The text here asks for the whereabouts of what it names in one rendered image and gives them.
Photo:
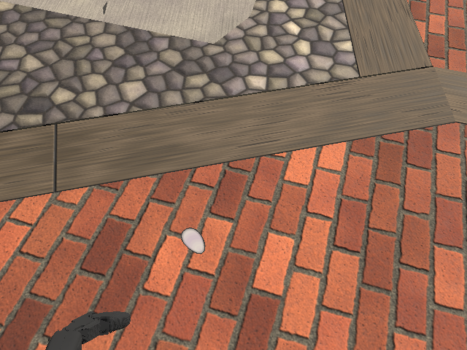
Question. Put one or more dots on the left robot hand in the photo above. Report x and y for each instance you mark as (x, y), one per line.
(87, 327)

